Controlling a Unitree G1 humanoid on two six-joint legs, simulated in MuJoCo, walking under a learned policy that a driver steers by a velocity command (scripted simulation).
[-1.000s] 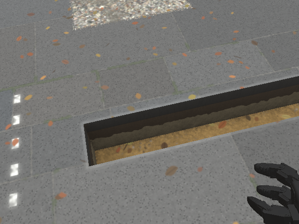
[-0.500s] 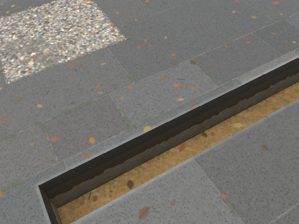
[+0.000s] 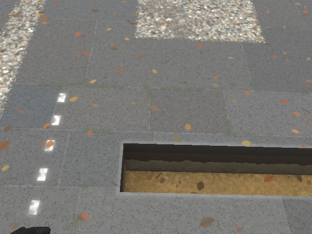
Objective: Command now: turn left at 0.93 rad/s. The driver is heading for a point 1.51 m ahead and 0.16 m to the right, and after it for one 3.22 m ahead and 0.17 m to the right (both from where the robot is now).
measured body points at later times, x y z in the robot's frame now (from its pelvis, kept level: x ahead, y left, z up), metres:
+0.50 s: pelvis +0.01 -0.03 +0.00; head +0.04 -0.03 +0.45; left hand +0.04 +0.27 -0.10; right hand +0.26 -0.22 -0.10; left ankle -0.06 +0.11 -0.71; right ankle +0.07 -0.13 -0.74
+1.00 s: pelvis +0.09 -0.06 -0.01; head +0.11 -0.09 +0.43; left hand +0.33 +0.18 -0.06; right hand +0.11 -0.38 -0.14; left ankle -0.06 +0.11 -0.74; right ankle +0.15 -0.18 -0.72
